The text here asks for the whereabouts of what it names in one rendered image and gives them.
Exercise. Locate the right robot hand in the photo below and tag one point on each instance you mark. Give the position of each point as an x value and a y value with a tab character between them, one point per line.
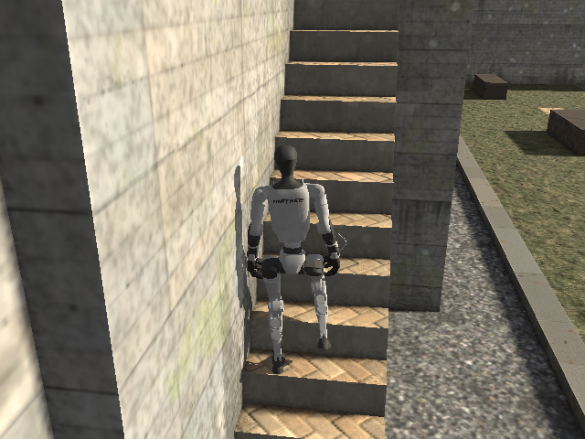
331	262

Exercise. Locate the right robot forearm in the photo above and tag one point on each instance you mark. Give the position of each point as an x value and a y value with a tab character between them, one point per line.
331	243

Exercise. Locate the robot right foot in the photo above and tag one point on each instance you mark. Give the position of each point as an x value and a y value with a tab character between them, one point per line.
324	343

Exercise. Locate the left robot hand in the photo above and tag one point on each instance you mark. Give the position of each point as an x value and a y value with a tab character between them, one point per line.
255	265

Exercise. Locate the robot right upper arm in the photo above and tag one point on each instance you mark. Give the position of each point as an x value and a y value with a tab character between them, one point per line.
321	207

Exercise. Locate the robot left upper arm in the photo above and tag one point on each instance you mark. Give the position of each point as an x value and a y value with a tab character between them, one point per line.
256	213

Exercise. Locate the left robot thigh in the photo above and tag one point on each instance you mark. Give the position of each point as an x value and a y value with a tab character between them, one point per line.
270	270

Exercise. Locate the left robot forearm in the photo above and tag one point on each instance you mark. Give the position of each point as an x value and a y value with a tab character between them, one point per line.
253	246

